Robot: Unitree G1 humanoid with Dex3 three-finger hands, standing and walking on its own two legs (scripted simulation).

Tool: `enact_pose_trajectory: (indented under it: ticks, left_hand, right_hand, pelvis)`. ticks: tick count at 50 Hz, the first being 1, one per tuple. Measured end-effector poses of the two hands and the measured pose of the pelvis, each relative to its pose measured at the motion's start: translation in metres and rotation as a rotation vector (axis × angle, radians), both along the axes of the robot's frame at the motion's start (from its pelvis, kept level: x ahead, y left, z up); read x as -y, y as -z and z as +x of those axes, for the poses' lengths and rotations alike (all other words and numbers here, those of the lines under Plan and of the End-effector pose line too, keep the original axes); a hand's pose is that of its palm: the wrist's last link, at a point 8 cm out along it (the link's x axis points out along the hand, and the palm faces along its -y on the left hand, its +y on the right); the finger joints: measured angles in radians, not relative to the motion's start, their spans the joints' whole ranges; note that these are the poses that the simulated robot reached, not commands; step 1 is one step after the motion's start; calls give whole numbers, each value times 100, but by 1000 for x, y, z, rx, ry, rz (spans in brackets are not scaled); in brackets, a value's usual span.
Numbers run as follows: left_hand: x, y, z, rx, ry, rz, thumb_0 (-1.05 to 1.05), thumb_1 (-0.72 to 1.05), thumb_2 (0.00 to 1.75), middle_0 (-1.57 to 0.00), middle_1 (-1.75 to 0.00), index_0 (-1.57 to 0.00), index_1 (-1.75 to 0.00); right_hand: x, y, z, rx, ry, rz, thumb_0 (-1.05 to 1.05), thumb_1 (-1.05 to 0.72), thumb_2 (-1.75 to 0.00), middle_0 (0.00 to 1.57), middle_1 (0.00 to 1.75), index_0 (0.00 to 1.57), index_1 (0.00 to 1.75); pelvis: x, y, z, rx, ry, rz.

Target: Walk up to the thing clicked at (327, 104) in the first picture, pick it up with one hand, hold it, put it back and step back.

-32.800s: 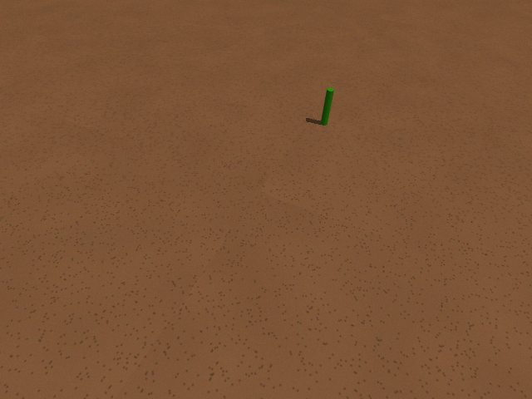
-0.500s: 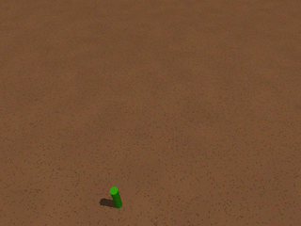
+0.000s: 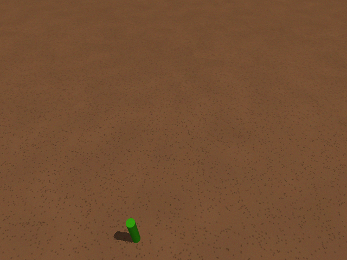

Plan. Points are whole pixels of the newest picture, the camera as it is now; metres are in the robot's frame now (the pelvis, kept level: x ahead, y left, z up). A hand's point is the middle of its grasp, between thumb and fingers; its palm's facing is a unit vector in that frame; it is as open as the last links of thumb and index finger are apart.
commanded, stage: stand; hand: left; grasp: from the side
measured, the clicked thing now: (133, 231) +0.40 +0.20 -0.66
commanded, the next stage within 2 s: step back in 0.62 s
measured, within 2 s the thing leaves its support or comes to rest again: neither
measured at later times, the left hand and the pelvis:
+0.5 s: hand out of the picture +0.08 +0.24 -0.16, palm faces -0.01 -0.94 -0.34, open 7.4 cm; pelvis +0.01 +0.00 +0.00, yaw +0 degrees
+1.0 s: hand out of the picture +0.10 +0.31 -0.18, palm faces -0.03 -0.93 -0.37, open 7.4 cm; pelvis -0.06 +0.04 -0.02, yaw +0 degrees
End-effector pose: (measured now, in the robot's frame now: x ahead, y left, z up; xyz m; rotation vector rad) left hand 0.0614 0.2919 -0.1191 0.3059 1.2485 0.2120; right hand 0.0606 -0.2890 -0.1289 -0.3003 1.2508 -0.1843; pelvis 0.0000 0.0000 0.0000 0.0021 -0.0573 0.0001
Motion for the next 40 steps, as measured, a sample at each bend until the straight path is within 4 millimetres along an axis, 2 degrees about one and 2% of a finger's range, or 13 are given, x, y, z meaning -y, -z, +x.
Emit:
enact_pose_trajectory:
  ticks: [31, 36, 40]
  left_hand:
    - [3, -1, 12, 12, 7, -3, 0, 91, 90, -21, -30, -20, -30]
    - [-6, 1, 14, 36, -9, 8, 0, 91, 90, -21, -30, -20, -30]
    - [-21, 5, 13, 40, 14, 27, 0, 91, 90, -21, -30, -20, -30]
  right_hand:
    - [7, -4, 11, 8, 6, -8, 0, -91, -90, 20, 30, 21, 30]
    - [13, -1, 11, 13, 16, -16, 0, -91, -90, 21, 30, 21, 30]
    - [16, 0, 1, 3, 17, -48, 0, -91, -90, 21, 30, 21, 30]
  pelvis:
    - [3, -1, 8, -6, 2, -1]
    - [1, 5, -6, -17, -1, -10]
    - [-10, 11, -23, -26, 1, -12]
